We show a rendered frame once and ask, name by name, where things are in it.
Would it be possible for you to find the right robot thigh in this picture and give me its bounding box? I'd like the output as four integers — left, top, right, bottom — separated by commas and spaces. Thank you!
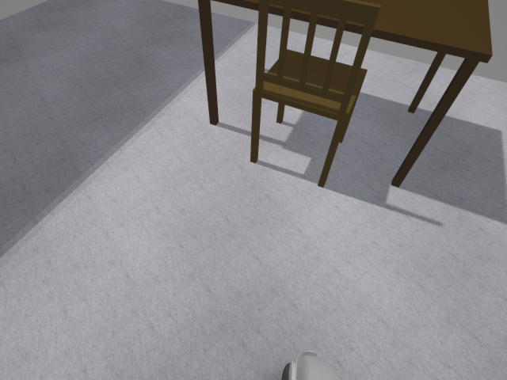
289, 355, 342, 380

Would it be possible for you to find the table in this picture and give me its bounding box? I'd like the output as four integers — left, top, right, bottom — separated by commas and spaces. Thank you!
198, 0, 493, 188

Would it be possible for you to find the robot right shin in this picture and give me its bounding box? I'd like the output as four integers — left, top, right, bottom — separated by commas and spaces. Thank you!
297, 351, 317, 359

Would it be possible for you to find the chair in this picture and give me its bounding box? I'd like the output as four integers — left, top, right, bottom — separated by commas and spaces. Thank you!
250, 0, 381, 188

